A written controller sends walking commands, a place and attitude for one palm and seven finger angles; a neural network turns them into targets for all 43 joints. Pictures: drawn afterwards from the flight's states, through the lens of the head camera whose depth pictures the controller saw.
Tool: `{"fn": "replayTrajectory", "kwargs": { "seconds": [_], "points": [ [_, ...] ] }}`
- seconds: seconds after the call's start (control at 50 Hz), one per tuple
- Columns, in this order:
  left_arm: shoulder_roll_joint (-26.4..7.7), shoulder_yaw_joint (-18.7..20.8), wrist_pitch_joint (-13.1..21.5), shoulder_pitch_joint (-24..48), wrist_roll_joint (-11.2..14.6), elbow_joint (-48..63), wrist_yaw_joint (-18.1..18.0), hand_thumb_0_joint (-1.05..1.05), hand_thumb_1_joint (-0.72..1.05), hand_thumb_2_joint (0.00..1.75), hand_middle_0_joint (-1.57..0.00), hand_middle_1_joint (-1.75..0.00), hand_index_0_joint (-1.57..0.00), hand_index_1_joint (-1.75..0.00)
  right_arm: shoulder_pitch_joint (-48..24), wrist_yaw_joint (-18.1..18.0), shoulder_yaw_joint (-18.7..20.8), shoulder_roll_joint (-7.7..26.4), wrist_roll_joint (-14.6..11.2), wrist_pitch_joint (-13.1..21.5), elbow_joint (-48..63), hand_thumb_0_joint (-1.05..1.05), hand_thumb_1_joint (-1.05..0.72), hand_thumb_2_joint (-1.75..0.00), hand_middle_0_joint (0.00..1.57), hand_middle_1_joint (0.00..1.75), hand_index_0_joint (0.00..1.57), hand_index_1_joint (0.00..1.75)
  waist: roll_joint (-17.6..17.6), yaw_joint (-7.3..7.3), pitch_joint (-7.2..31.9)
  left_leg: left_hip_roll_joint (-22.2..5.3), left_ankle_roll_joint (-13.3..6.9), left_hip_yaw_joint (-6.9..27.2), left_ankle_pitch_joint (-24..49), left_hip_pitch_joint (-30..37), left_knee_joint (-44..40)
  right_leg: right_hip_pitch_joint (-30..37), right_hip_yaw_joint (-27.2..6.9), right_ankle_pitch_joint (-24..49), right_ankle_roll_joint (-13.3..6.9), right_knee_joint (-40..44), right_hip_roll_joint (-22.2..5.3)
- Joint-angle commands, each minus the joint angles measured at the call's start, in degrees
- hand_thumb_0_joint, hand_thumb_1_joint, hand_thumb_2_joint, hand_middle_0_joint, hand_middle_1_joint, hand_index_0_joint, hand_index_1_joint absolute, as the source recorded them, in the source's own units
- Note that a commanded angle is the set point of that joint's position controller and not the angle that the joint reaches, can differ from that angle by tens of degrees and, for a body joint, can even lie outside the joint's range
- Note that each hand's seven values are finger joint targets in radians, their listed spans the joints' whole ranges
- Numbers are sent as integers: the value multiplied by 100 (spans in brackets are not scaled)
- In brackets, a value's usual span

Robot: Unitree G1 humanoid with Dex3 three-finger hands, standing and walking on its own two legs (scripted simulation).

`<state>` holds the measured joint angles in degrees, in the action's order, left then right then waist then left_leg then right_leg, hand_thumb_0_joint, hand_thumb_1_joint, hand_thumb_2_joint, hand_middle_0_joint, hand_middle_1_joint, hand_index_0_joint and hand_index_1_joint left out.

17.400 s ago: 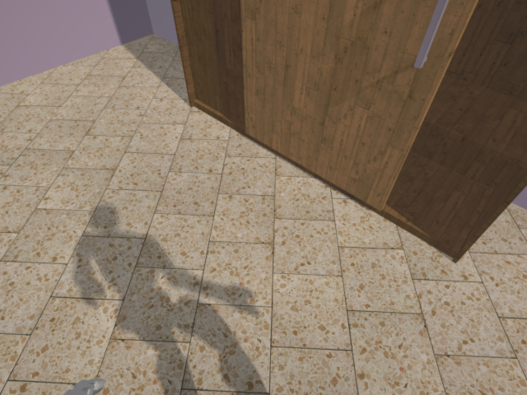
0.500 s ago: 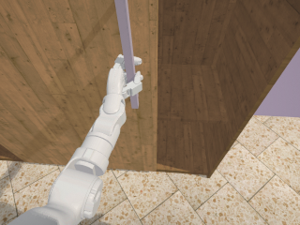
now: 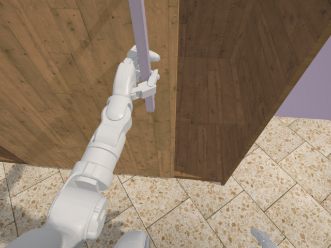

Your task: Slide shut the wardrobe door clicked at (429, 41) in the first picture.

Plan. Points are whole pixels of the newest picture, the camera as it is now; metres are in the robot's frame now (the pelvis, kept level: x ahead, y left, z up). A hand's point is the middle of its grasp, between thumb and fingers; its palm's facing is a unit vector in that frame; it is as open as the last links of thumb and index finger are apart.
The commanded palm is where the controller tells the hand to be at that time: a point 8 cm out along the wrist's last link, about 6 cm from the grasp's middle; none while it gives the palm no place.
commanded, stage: step sideways, sliding the door along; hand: left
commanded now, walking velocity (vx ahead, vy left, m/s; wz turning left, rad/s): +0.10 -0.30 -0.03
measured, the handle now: (145, 56) +0.49 +0.08 +0.17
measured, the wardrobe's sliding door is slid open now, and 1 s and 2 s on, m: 0.29 0.09 0.00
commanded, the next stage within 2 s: stop walking and hold the door there in 1.44 s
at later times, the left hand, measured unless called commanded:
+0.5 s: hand (176, 83) +0.45 +0.01 +0.14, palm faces +0.22 -0.97 -0.07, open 6.1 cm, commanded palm +0.42 -0.01 +0.14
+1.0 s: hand (246, 87) +0.44 -0.15 +0.14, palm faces +0.23 -0.97 -0.03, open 5.9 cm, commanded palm +0.41 -0.17 +0.14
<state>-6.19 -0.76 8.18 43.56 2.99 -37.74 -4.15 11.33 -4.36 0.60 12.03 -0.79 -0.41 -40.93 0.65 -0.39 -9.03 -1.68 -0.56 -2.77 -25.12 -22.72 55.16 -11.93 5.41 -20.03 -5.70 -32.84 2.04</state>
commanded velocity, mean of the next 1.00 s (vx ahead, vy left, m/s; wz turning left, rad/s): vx -0.12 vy -0.28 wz -0.12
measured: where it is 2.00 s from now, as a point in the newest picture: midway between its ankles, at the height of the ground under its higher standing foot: outside the picture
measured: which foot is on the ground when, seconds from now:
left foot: down 0.00-0.38, up 0.40-0.50, down 0.52-0.80, up 0.82-0.94, down 0.96-1.00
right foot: down 0.00-0.08, up 0.10-0.34, down 0.36-0.52, up 0.54-0.74, down 0.76-0.96, up 0.98-1.00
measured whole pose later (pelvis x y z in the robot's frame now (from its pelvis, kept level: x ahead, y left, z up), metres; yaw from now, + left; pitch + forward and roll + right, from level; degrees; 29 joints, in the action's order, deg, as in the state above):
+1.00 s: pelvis +0.08 -0.31 +0.00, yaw +6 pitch -2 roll +0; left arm -6.4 -1.6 5.8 21.3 4.6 -1.9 -10.2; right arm 3.1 0.1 2.4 11.6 -2.5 3.4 -32.7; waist 2.0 -4.3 -15.2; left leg -9.5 2.4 -6.6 -8.5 -12.7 30.7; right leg -19.9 2.9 -19.0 -0.4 -45.3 1.5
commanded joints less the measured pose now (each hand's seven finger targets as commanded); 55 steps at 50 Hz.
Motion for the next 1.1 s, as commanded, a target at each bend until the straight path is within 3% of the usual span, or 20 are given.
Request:
{"fn": "replayTrajectory", "kwargs": {
  "seconds": [0.0, 0.02, 0.06, 0.08, 0.14, 0.22, 0.3, 0.34, 0.38, 0.46, 0.5, 0.52, 0.7, 0.74, 0.78, 0.8, 0.88, 0.94, 0.98, 1.08],
  "points": [
    [-559, -27, 536, 2655, -88, 1864, 71, 0, 90, 90, -45, -140, -45, -140, -304, -90, 196, 522, 85, 172, 828, 0, -90, -90, 20, 30, 20, 30, -794, 127, 2350, -72, 28, -486, 1519, 1045, -2060, 976, -691, 3960, -254, 105, -982],
    [-592, -69, 557, 2729, -58, 2165, 70, 0, 90, 90, -45, -140, -45, -140, -164, -88, 264, 611, 52, 170, 821, 0, -90, -90, 20, 30, 20, 30, -663, 285, 2693, -321, -122, -304, 2264, 2284, -2783, 210, -544, 3713, 22, -671, -888],
    [-220, -369, 594, 2739, 181, 2623, 158, 0, 90, 90, -45, -140, -45, -140, -263, 86, 369, 837, -32, 142, 979, 0, -90, -90, 20, 30, 20, 30, 1251, 399, 3110, -2789, -1424, 2875, 5301, 4415, -2943, -2539, -838, -776, 612, -3426, -94],
    [-195, -416, 541, 2545, 129, 2544, 157, 0, 90, 90, -45, -140, -45, -140, -444, 168, 263, 661, -45, 87, 1108, 0, -90, -90, 20, 30, 20, 30, 868, 342, 2595, -2949, -1656, 3235, 5675, 4350, -2840, -2948, -1253, -1061, 390, -4145, -132],
    [-865, 46, 466, 2547, 12, 3228, 135, 0, 90, 90, -45, -140, -45, -140, -669, 101, 259, 732, 12, -22, 988, 0, -90, -90, 20, 30, 20, 30, 302, 246, 2295, -2793, -1350, 2169, 4711, 3874, -2504, -3446, -1377, -1046, 422, -3441, -710],
    [-352, -487, 391, 2499, 13, 3443, 133, 0, 90, 90, -45, -140, -45, -140, -695, 134, 260, 742, -132, 122, 1159, 0, -90, -90, 20, 30, 20, 30, 1104, 291, 2485, -1947, -764, 358, 4192, 2284, -2489, -982, -284, 47, 503, -1434, -483],
    [124, -970, 352, 2469, 16, 3536, 157, 0, 90, 90, -45, -140, -45, -140, -848, 208, 246, 683, -292, 377, 1258, 0, -90, -90, 20, 30, 20, 30, 1199, 281, 2408, -1624, -322, -17, 3362, 1650, -1696, 419, 187, 957, 589, -242, -201],
    [295, -1225, 344, 2563, -77, 3647, 93, 0, 90, 90, -45, -140, -45, -140, -754, 232, 171, 450, -334, 433, 1178, 0, -90, -90, 20, 30, 20, 30, 116, 310, 2505, -869, -42, -247, 2343, 1197, -380, 1051, -215, 2383, 381, 782, -585],
    [25, -1068, 156, 2368, -81, 3466, -4, 0, 90, 90, -45, -140, -45, -140, -880, 105, 302, 484, -312, 474, 1041, 0, -90, -90, 20, 30, 20, 30, -2642, 204, 2497, -6, 227, 92, -763, 101, 1091, 1081, -2096, 3142, -502, 1255, -1724],
    [503, -1423, 328, 2394, 1, 4083, -124, 0, 90, 90, -45, -140, -45, -140, -971, 136, 196, 392, -196, 564, 826, 0, -90, -90, 20, 30, 20, 30, -1009, 491, 2691, -264, 109, 74, 746, 1325, -2189, 853, -621, 3966, -56, -90, -1348],
    [673, -1620, 342, 2299, 108, 4254, -35, 0, 90, 90, -45, -140, -45, -140, -976, 184, 441, 806, -161, 519, 1107, 0, -90, -90, 20, 30, 20, 30, 989, 376, 2855, -2345, -789, 2145, 4766, 3123, -3130, -1237, -358, 799, 561, -1891, -584],
    [793, -1698, 370, 2308, 122, 4267, 42, 0, 90, 90, -45, -140, -45, -140, -954, 339, 404, 716, -155, 502, 1202, 0, -90, -90, 20, 30, 20, 30, 935, 317, 2848, -2916, -1238, 2424, 5277, 3139, -3211, -1568, -757, -770, 557, -2964, -460],
    [349, -1401, 463, 1525, -97, 4659, 125, 0, 90, 90, -45, -140, -45, -140, -891, 546, 377, 679, -232, 485, 1482, 0, -90, -90, 20, 30, 20, 30, 1435, 375, 2535, -1884, -208, 278, 5938, 3182, -1641, -192, -162, 963, 549, 215, -221],
    [55, -1189, 563, 1333, -190, 4878, 105, 0, 90, 90, -45, -140, -45, -140, -863, 528, 323, 533, -327, 514, 1514, 0, -90, -90, 20, 30, 20, 30, 731, 329, 2742, -1288, -153, -70, 5234, 2683, -889, 835, -133, 3451, 548, 1107, -352],
    [-427, -830, 487, 727, -202, 4875, 36, 0, 90, 90, -45, -140, -45, -140, -1096, 353, 353, 445, -338, 536, 1571, 0, -90, -90, 20, 30, 20, 30, -2158, 143, 2837, -308, 335, -109, 34, 277, 455, 2367, -1754, 7868, -291, 242, -1513],
    [-116, -1051, 459, 480, -158, 4985, 36, 0, 90, 90, -45, -140, -45, -140, -1007, 316, 245, 238, -284, 614, 1550, 0, -90, -90, 20, 30, 20, 30, -2007, 58, 2742, -296, 175, 242, -992, -164, 385, 2318, -1845, 8050, -330, 70, -1780],
    [109, -1305, 713, 432, -14, 5957, -146, 0, 90, 90, -45, -140, -45, -140, -1068, 263, 165, 254, -202, 738, 1393, 0, -90, -90, 20, 30, 20, 30, -845, 263, 3037, -608, 173, -259, 1533, 1116, -2823, 2044, -1278, 7249, 13, -737, -1420],
    [627, -1714, 677, 357, 10, 5935, 98, 0, 90, 90, -45, -140, -45, -140, -973, 512, 492, 720, -160, 580, 1626, 0, -90, -90, 20, 30, 20, 30, 457, 245, 3292, -2829, -1030, 1093, 8140, 4475, -2671, -1351, -859, -372, 673, -1924, -379],
    [751, -1674, 654, 556, -230, 6007, 50, 0, 90, 90, -45, -140, -45, -140, -1057, 627, 470, 688, -54, 653, 1697, 0, -90, -90, 20, 30, 20, 30, 1682, 291, 2504, -2962, -1123, 675, 7613, 4013, -2567, -1922, -1124, -1043, 582, -2482, -476],
    [545, -1778, 649, 593, -359, 5720, 50, 0, 90, 90, -45, -140, -45, -140, -1187, 548, 360, 615, -172, 710, 1742, 0, -90, -90, 20, 30, 20, 30, 1009, 287, 2236, -2324, -306, -304, 5344, 2668, -2002, -276, -311, 532, 580, -716, -480]
  ]
}}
